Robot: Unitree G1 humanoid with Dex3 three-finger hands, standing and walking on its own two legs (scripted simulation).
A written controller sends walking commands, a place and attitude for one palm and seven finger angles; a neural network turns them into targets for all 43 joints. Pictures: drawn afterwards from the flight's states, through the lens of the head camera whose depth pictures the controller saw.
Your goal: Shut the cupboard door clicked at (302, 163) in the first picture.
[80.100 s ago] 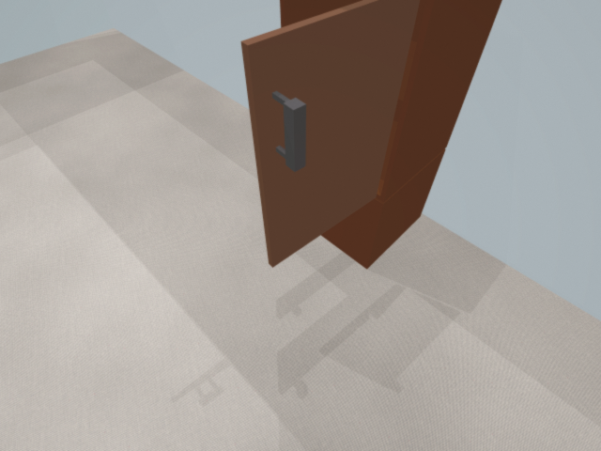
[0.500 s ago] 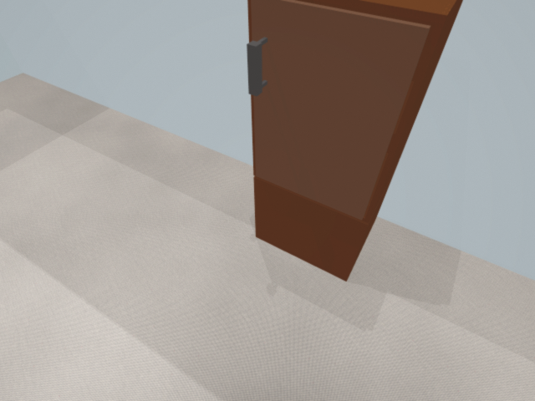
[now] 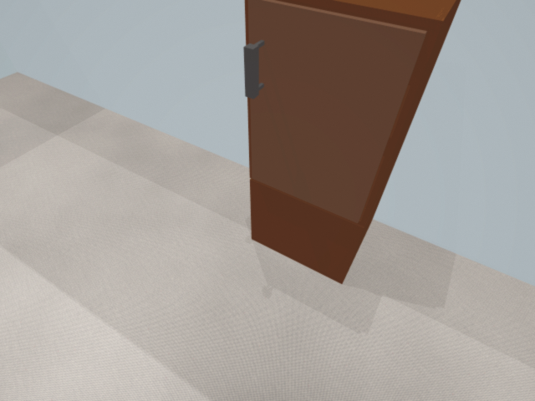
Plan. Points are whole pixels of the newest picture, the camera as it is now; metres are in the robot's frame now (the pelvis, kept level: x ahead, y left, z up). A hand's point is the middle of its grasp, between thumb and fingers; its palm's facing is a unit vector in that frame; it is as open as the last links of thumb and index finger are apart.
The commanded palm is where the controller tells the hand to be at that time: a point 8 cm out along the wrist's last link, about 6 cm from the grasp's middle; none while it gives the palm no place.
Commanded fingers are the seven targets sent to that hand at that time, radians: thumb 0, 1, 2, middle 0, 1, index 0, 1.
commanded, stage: look to check the result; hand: left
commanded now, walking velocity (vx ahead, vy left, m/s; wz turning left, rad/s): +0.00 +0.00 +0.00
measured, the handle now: (256, 69) +0.88 +0.08 +0.09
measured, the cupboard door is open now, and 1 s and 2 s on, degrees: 0 0 0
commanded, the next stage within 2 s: stand and wait in 0.52 s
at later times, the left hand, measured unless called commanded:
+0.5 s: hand out of the picture +0.02 +0.18 -0.17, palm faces +0.01 -0.98 -0.19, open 7.4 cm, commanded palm none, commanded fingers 0.00 0.90 0.90 -0.20 -0.30 -0.20 -0.30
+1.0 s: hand out of the picture +0.04 +0.19 -0.17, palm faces +0.01 -0.98 -0.21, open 7.4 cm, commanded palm none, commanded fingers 0.00 0.90 0.90 -0.20 -0.30 -0.20 -0.30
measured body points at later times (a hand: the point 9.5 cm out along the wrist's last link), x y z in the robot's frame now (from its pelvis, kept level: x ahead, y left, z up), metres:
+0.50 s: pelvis +0.02 +0.00 +0.00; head +0.03 +0.00 +0.45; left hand +0.02 +0.23 -0.16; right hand +0.03 -0.23 -0.15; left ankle +0.04 +0.09 -0.74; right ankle +0.04 -0.12 -0.74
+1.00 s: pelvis +0.04 +0.00 +0.01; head +0.04 +0.00 +0.46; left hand +0.04 +0.24 -0.15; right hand +0.04 -0.24 -0.15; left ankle +0.04 +0.09 -0.74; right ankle +0.04 -0.12 -0.74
